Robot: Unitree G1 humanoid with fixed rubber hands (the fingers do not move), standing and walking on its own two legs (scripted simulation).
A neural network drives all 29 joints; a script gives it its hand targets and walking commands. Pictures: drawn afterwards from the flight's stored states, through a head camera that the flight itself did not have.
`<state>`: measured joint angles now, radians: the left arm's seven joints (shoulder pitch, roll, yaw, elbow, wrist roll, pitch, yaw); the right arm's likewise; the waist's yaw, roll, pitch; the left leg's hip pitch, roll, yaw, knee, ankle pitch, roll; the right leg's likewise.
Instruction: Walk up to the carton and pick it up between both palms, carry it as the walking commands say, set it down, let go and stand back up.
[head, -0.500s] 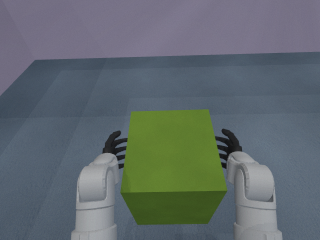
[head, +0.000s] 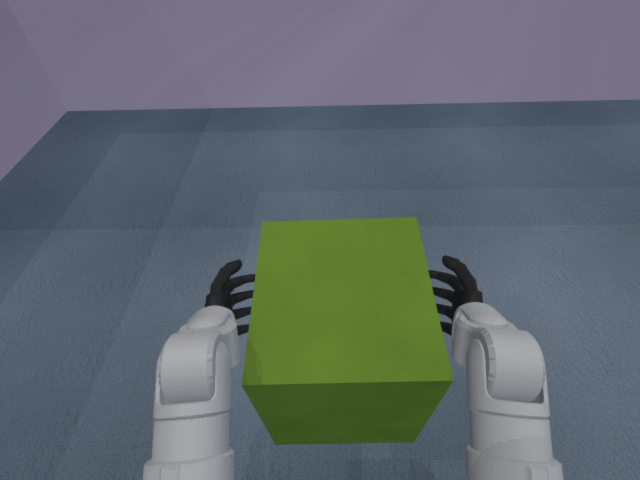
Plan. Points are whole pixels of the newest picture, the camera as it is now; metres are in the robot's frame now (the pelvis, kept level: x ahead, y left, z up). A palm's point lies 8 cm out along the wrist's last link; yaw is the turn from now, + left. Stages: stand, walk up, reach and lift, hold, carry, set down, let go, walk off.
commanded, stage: carry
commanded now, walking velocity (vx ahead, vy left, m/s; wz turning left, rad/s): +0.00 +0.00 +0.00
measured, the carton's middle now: (341, 337) +0.30 +0.00 +0.00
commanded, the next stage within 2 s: hold in 0.76 s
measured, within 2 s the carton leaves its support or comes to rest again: neither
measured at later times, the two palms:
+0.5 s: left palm (224, 309) +0.29 +0.14 +0.08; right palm (461, 307) +0.30 -0.14 +0.08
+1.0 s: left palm (235, 300) +0.32 +0.14 +0.06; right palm (460, 304) +0.31 -0.15 +0.06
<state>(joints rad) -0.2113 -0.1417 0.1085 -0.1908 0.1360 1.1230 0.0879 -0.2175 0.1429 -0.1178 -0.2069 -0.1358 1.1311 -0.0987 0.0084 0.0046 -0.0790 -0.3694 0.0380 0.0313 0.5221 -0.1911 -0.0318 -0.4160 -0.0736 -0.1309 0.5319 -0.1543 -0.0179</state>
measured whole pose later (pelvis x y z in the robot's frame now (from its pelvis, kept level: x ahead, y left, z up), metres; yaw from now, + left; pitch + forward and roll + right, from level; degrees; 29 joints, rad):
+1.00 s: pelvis +0.03 +0.00 +0.01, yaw -3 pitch -6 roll +0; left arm -0.25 -0.15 0.18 0.22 0.26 0.74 0.02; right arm -0.26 0.15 -0.16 0.19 -0.25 0.76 -0.05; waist 0.01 0.02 0.01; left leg -0.08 0.03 0.01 0.40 -0.20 -0.02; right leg -0.15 -0.03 -0.07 0.40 -0.14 -0.01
